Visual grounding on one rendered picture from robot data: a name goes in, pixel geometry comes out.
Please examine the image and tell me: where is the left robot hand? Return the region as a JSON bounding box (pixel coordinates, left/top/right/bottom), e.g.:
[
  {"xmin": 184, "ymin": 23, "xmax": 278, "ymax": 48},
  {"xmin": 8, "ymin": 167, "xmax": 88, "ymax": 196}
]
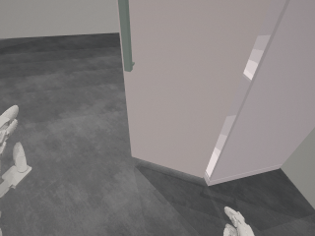
[{"xmin": 0, "ymin": 105, "xmax": 32, "ymax": 200}]

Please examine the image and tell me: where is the fridge door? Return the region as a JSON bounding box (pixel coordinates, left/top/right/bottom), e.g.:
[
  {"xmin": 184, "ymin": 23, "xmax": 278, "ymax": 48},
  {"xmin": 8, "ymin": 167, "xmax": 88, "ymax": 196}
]
[{"xmin": 116, "ymin": 0, "xmax": 272, "ymax": 178}]

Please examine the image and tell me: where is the handle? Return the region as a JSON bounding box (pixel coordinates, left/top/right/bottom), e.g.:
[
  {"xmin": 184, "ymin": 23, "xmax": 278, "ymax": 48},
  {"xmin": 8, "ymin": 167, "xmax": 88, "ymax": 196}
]
[{"xmin": 118, "ymin": 0, "xmax": 135, "ymax": 72}]

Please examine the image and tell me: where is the right robot hand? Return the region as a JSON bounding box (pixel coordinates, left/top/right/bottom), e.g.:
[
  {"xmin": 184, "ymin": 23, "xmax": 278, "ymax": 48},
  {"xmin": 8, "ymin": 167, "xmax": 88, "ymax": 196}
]
[{"xmin": 223, "ymin": 206, "xmax": 255, "ymax": 236}]

